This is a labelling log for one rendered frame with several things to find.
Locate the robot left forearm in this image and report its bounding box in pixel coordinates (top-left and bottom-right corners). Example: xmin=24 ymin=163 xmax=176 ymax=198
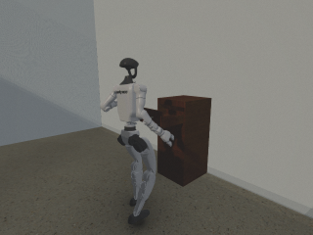
xmin=110 ymin=99 xmax=117 ymax=109

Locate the right robot upper arm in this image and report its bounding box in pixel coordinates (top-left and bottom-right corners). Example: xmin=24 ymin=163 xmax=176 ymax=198
xmin=133 ymin=83 xmax=148 ymax=119

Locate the robot right forearm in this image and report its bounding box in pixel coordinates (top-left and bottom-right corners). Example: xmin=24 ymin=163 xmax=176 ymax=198
xmin=141 ymin=110 xmax=164 ymax=136

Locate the robot left foot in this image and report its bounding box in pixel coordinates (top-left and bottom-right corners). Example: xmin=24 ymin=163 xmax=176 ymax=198
xmin=129 ymin=197 xmax=137 ymax=207

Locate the left robot upper arm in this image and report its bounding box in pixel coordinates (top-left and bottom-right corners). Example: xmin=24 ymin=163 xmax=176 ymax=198
xmin=100 ymin=84 xmax=119 ymax=113

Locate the robot foot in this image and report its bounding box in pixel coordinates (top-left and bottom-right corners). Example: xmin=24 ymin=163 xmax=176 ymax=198
xmin=127 ymin=209 xmax=150 ymax=224
xmin=129 ymin=197 xmax=137 ymax=207

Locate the robot right hand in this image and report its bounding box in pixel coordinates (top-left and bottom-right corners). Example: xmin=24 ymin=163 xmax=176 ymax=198
xmin=160 ymin=130 xmax=174 ymax=147

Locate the cabinet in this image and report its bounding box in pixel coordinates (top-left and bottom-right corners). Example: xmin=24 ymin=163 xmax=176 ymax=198
xmin=157 ymin=95 xmax=211 ymax=187

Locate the drawer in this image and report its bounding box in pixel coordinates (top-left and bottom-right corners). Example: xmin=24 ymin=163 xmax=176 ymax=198
xmin=140 ymin=108 xmax=184 ymax=128

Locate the robot right foot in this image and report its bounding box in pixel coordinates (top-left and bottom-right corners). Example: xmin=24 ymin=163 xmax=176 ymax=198
xmin=127 ymin=209 xmax=150 ymax=224

